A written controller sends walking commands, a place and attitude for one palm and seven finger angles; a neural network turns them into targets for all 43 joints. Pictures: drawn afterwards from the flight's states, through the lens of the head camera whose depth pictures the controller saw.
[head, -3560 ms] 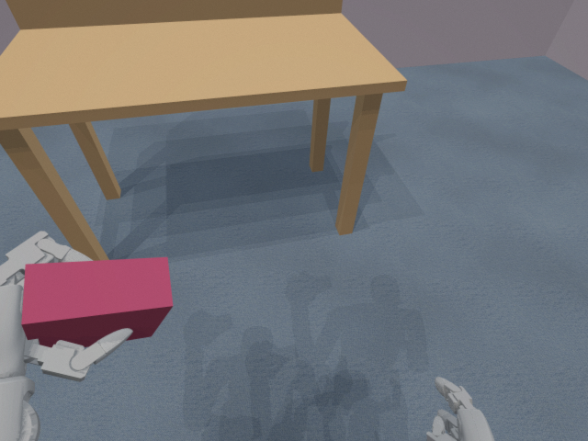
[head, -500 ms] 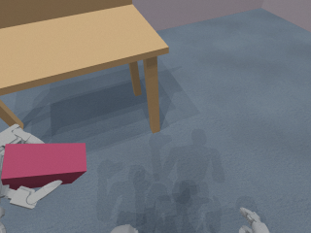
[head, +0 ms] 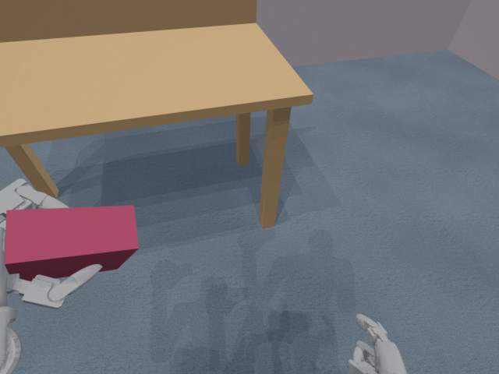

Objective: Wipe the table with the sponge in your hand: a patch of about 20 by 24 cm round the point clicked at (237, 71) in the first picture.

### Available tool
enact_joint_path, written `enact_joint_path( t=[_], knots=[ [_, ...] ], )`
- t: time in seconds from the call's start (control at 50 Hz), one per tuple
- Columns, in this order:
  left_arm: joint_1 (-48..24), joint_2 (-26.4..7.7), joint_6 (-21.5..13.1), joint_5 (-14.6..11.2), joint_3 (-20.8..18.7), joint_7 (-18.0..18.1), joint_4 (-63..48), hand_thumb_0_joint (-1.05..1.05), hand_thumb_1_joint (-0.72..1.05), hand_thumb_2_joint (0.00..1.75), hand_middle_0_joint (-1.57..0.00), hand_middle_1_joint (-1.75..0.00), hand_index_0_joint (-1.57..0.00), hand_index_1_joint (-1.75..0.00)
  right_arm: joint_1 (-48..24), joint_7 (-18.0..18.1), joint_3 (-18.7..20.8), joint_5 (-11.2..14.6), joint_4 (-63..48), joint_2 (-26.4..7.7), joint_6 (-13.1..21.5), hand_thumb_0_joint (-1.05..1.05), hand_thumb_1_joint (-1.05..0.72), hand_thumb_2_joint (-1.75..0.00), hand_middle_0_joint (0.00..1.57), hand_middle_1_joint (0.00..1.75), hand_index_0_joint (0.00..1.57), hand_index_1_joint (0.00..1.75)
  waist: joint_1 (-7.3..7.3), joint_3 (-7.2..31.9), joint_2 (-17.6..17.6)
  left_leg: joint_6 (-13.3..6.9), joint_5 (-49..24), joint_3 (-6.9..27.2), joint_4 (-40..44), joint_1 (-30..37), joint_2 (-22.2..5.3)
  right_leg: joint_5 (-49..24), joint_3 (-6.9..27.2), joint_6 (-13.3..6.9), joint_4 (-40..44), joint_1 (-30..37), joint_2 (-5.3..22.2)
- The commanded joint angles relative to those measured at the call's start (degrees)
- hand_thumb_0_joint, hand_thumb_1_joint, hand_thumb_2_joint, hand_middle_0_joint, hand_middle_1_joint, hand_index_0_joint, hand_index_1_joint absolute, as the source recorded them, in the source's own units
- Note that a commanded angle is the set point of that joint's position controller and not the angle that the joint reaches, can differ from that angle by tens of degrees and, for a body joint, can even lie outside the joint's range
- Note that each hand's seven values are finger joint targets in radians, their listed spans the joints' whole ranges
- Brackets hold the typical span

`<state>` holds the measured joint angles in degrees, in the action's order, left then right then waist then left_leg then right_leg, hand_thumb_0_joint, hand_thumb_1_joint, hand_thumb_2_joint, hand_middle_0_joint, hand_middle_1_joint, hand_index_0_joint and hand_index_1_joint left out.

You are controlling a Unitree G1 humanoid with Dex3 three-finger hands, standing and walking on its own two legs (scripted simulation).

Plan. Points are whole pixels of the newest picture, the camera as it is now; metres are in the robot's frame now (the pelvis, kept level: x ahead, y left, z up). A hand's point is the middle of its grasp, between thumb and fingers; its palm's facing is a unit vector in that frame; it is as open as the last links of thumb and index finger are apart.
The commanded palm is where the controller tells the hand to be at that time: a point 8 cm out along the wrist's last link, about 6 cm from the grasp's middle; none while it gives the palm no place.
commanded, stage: take the last steps up to it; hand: left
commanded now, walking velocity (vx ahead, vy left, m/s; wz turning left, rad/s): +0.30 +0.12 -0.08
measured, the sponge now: (90, 243) +0.23 +0.22 +0.16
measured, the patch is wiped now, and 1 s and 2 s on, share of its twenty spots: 0.00 0.00 0.00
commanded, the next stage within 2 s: come to a stop and stand still in 1.82 s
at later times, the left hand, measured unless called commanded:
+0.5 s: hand (72, 177) +0.33 +0.28 +0.17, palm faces +0.36 -0.82 -0.46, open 9.6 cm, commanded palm +0.27 +0.32 +0.18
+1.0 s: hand (124, 128) +0.45 +0.25 +0.17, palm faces +0.33 -0.81 -0.49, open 9.6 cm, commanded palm +0.39 +0.30 +0.18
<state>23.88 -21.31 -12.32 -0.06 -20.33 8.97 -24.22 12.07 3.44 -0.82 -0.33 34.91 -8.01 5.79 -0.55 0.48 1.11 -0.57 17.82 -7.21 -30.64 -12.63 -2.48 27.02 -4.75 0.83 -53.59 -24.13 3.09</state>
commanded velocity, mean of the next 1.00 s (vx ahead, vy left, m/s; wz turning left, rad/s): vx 0.30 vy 0.10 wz -0.03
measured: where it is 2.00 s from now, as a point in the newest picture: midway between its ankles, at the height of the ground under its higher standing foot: (239, 337)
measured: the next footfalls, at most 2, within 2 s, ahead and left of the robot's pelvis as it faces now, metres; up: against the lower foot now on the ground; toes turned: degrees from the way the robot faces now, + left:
right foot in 0.16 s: +0.11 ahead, -0.09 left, +0.00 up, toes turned -9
left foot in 0.48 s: +0.19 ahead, +0.18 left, +0.00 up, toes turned +8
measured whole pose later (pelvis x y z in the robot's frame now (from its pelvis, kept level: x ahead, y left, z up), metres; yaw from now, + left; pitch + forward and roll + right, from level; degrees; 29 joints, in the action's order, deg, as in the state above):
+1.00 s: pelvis +0.22 +0.03 +0.00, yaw -3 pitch +0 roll +1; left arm 26.2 -19.6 -12.2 -0.8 -20.6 7.5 -26.1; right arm 9.4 2.8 0.3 -0.3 38.5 -12.2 2.8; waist 0.0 -4.8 -2.5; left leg 1.9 21.9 -2.5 -70.0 -29.0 -3.4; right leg 17.2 -10.8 -4.5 -33.3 -16.8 1.9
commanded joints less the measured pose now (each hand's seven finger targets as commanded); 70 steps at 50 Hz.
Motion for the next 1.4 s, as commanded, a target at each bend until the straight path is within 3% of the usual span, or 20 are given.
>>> enact_joint_path(
  t=[0.0,0.1,0.14,0.16,0.22,0.28,0.4,0.44,0.46,0.5,0.62,0.8,0.82,0.86,0.92,1.04,1.24,1.28,1.32,1.38],
  knots=[
    [-2.91,-7.85,-4.51,-1.03,-4.26,0.43,-16.77,0.00,0.10,1.30,-1.20,-1.60,-1.20,-1.60,-3.52,-0.01,3.31,0.36,-6.23,-9.71,3.99,0.00,-0.90,-0.90,0.20,0.30,0.20,0.30,0.57,0.96,-12.55,-10.44,-11.89,11.78,13.44,5.26,-14.24,-2.19,-2.25,0.60,5.27,-5.16,0.90],
    [-4.30,-8.65,-3.69,-0.58,-5.48,0.54,-14.04,0.00,0.10,1.30,-1.20,-1.60,-1.20,-1.60,-4.84,0.18,3.02,0.19,-5.89,-9.89,3.52,0.00,-0.90,-0.90,0.20,0.30,0.20,0.30,0.00,4.37,-8.13,-5.19,-11.93,4.54,-1.12,-3.60,-9.61,-11.84,-4.89,-0.91,26.99,18.10,-1.75],
    [-4.01,-11.71,-3.74,-0.61,-8.11,0.60,-12.03,0.00,0.10,1.30,-1.20,-1.60,-1.20,-1.60,-6.02,-0.12,2.95,0.43,-7.10,-7.91,2.50,0.00,-0.90,-0.90,0.20,0.30,0.20,0.30,-0.36,5.42,14.31,-0.57,8.52,-0.81,-28.84,-24.98,0.98,-16.48,31.11,-11.20,35.62,30.01,18.78],
    [-4.29,-12.11,-4.28,-1.76,-9.42,0.52,-11.80,0.00,0.10,1.30,-1.20,-1.60,-1.20,-1.60,-4.98,-0.68,4.20,0.53,-6.73,-9.48,2.44,0.00,-0.90,-0.90,0.20,0.30,0.20,0.30,-0.43,5.93,14.82,0.68,11.20,6.68,-38.55,-27.06,-0.05,-12.50,38.13,-13.27,39.07,27.52,23.56],
    [-1.36,-11.39,-5.69,-1.32,-9.84,-0.24,-14.64,0.00,0.10,1.30,-1.20,-1.60,-1.20,-1.60,-6.14,-1.10,3.03,0.45,-5.61,-8.04,0.59,0.00,-0.90,-0.90,0.20,0.30,0.20,0.30,0.17,3.59,3.25,1.94,5.15,9.69,-39.57,-26.84,-4.22,-17.05,22.40,-12.24,36.89,21.17,19.88],
    [0.77,-10.35,-6.43,-0.95,-9.01,0.30,-17.35,0.00,0.10,1.30,-1.20,-1.60,-1.20,-1.60,-6.09,-0.87,2.99,0.14,-6.49,-8.44,0.38,0.00,-0.90,-0.90,0.20,0.30,0.20,0.30,0.89,4.10,5.56,1.68,1.92,5.86,-24.14,-18.41,-5.13,-25.00,10.53,-9.81,35.63,15.09,16.36],
    [2.53,-10.28,-5.41,-0.91,-9.61,2.38,-20.40,0.00,0.10,1.30,-1.20,-1.60,-1.20,-1.60,-4.24,0.30,4.11,-0.31,-8.42,-8.49,1.71,0.00,-0.90,-0.90,0.20,0.30,0.20,0.30,-0.01,6.78,4.25,1.20,-6.55,-4.52,2.48,-1.16,0.81,-19.54,6.18,-6.52,28.59,15.67,10.84],
    [-0.01,-9.35,-5.89,-0.96,-8.23,2.21,-22.45,0.00,0.10,1.30,-1.20,-1.60,-1.20,-1.60,-2.81,1.05,5.27,0.32,-8.88,-10.52,2.03,0.00,-0.90,-0.90,0.20,0.30,0.20,0.30,1.42,7.80,-7.09,-1.14,-7.43,2.17,8.30,9.59,-4.31,-15.30,2.27,-3.17,14.12,8.52,6.22],
    [-0.74,-9.33,-6.23,-0.97,-8.53,2.21,-22.64,0.00,0.10,1.30,-1.20,-1.60,-1.20,-1.60,-2.90,0.94,5.87,0.58,-9.14,-12.03,1.97,0.00,-0.90,-0.90,0.20,0.30,0.20,0.30,1.39,8.35,-19.30,-6.26,-16.38,17.13,9.23,16.22,-15.25,-0.16,-2.82,-0.08,0.81,-3.28,-0.07],
    [-1.39,-11.85,-6.66,-0.59,-9.42,1.55,-18.78,0.00,0.10,1.30,-1.20,-1.60,-1.20,-1.60,-3.61,0.56,5.00,0.05,-8.20,-10.56,2.60,0.00,-0.90,-0.90,0.20,0.30,0.20,0.30,1.56,6.05,-20.29,-13.67,-13.50,29.22,14.25,12.04,-23.17,8.50,2.45,-0.33,-15.33,-12.38,1.17],
    [1.86,-8.43,-5.04,-0.85,-6.50,0.41,-22.23,0.00,0.10,1.30,-1.20,-1.60,-1.20,-1.60,-3.31,-0.60,4.41,0.67,-6.87,-9.87,4.01,0.00,-0.90,-0.90,0.20,0.30,0.20,0.30,0.68,4.83,-14.53,-9.22,-18.06,9.97,13.31,7.75,-15.36,-5.05,-1.34,1.01,-5.70,-10.39,2.30],
    [0.21,-9.18,-2.40,-1.37,-7.75,0.69,-13.84,0.00,0.10,1.30,-1.20,-1.60,-1.20,-1.60,-5.18,1.09,3.16,0.37,-6.87,-9.29,2.34,0.00,-0.90,-0.90,0.20,0.30,0.20,0.30,0.06,6.35,-8.35,-5.08,-14.88,2.56,0.76,1.70,-12.93,-12.21,-6.76,0.04,26.36,14.11,-2.10],
    [-1.04,-9.19,-2.30,-0.92,-7.06,0.61,-12.88,0.00,0.10,1.30,-1.20,-1.60,-1.20,-1.60,-5.01,1.03,3.12,0.45,-6.88,-8.52,2.01,0.00,-0.90,-0.90,0.20,0.30,0.20,0.30,0.13,7.37,-1.47,-3.77,-10.07,0.26,-9.77,-4.64,-9.77,-13.77,0.44,-2.49,29.54,20.45,2.53],
    [-2.65,-12.84,-2.70,-1.87,-10.53,1.06,-12.78,0.00,0.10,1.30,-1.20,-1.60,-1.20,-1.60,-5.51,0.13,3.33,0.66,-7.93,-8.41,2.00,0.00,-0.90,-0.90,0.20,0.30,0.20,0.30,-0.40,8.14,17.05,0.70,12.82,2.91,-37.77,-25.85,0.58,-21.56,34.44,-12.19,37.20,28.97,22.69],
    [-0.81,-12.09,-4.30,-1.65,-10.28,0.16,-15.60,0.00,0.10,1.30,-1.20,-1.60,-1.20,-1.60,-6.77,-0.60,2.87,0.47,-6.02,-7.93,0.41,0.00,-0.90,-0.90,0.20,0.30,0.20,0.30,0.29,5.61,2.14,2.41,4.24,9.20,-44.84,-28.14,-3.25,-28.24,20.61,-10.75,34.50,24.23,19.41],
    [4.23,-11.76,-5.92,-1.36,-10.90,1.20,-17.21,0.00,0.10,1.30,-1.20,-1.60,-1.20,-1.60,-5.54,-0.41,3.34,-0.01,-7.74,-8.17,-0.77,0.00,-0.90,-0.90,0.20,0.30,0.20,0.30,0.65,5.86,4.36,2.52,-3.21,2.76,-23.36,-21.70,-3.79,-42.01,4.28,-8.41,33.54,21.51,14.80],
    [-3.06,-9.47,-4.60,-1.36,-6.44,2.48,-18.78,0.00,0.10,1.30,-1.20,-1.60,-1.20,-1.60,-2.29,0.80,4.87,0.46,-10.24,-9.53,0.80,0.00,-0.90,-0.90,0.20,0.30,0.20,0.30,1.40,6.25,0.10,-0.35,-8.67,-2.55,6.42,5.99,-0.59,-26.82,2.53,-5.26,18.87,13.85,10.31],
    [-6.15,-9.27,-5.60,-1.72,-6.03,2.35,-19.98,0.00,0.10,1.30,-1.20,-1.60,-1.20,-1.60,-2.40,0.42,5.17,0.86,-10.72,-11.22,1.11,0.00,-0.90,-0.90,0.20,0.30,0.20,0.30,1.24,8.18,-18.72,-9.20,-20.79,24.47,10.86,18.35,-18.28,6.98,-1.71,-0.68,-4.14,-5.30,-0.52],
    [-4.76,-13.66,-5.55,-1.58,-8.88,1.45,-15.83,0.00,0.10,1.30,-1.20,-1.60,-1.20,-1.60,-4.34,0.41,4.23,0.35,-9.89,-10.21,1.71,0.00,-0.90,-0.90,0.20,0.30,0.20,0.30,0.64,5.93,-16.90,-14.19,-5.75,32.03,14.91,9.67,-22.52,7.43,4.85,-0.74,-16.29,-9.67,1.05],
    [-1.25,-10.67,-5.24,-1.55,-7.65,0.79,-21.74,0.00,0.10,1.30,-1.20,-1.60,-1.20,-1.60,-4.18,-0.25,4.21,0.83,-8.33,-9.57,2.27,0.00,-0.90,-0.90,0.20,0.30,0.20,0.30,0.35,4.22,-11.61,-12.54,-10.12,19.51,14.27,5.83,-17.56,-0.31,3.42,0.50,-14.79,-11.68,2.94]
  ],
)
